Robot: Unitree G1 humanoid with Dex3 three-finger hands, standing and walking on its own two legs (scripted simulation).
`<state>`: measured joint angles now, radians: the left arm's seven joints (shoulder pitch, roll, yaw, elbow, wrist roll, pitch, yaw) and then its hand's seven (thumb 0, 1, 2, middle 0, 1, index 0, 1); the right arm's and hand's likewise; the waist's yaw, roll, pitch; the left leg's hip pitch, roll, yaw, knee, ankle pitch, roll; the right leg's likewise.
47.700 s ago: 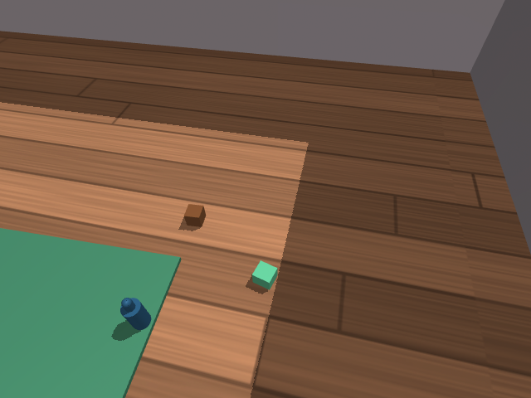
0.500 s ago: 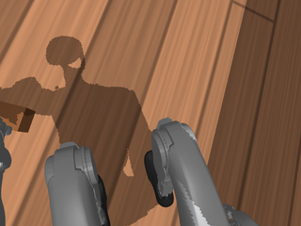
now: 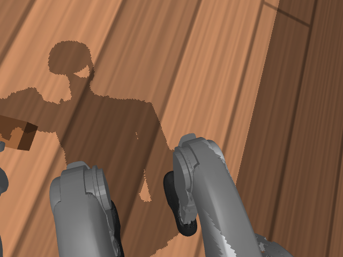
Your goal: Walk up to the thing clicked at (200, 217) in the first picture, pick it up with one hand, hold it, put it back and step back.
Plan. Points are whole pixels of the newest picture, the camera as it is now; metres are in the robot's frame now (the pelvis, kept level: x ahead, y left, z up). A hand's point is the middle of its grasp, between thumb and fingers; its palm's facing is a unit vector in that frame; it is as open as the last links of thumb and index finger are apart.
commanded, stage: rise first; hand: left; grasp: from above
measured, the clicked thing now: (13, 133) +0.43 +0.33 -0.29
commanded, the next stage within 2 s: approach in 0.82 s
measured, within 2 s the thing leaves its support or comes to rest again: neither
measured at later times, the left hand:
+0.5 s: hand out of the picture +0.39 +0.36 -0.17, palm faces -0.07 -0.42 -0.90, open 13.5 cm
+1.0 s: hand out of the picture +0.40 +0.36 -0.16, palm faces -0.07 -0.42 -0.90, open 13.8 cm
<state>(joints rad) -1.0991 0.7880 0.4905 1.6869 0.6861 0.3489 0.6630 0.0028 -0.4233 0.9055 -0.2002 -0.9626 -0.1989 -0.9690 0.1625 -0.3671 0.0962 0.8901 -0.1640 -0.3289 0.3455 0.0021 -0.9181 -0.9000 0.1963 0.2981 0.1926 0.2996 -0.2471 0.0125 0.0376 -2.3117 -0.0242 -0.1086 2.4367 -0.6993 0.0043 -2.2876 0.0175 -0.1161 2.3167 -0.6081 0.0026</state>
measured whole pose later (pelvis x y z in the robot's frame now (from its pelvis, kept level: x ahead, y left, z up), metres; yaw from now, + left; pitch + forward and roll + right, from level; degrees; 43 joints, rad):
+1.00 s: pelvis +0.00 +0.00 +0.00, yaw +1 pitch +33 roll -7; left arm -1.09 0.78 0.49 1.71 0.71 0.33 0.65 0.00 -0.48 0.95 -0.13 -1.03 -0.14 -1.03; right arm 0.17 -0.36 0.08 0.91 -0.17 -0.35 0.35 0.00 -0.91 -0.90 0.20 0.30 0.19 0.30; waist -0.24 0.02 0.02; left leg -2.31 -0.03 -0.10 2.43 -0.69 0.00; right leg -2.29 0.01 -0.11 2.32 -0.60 0.00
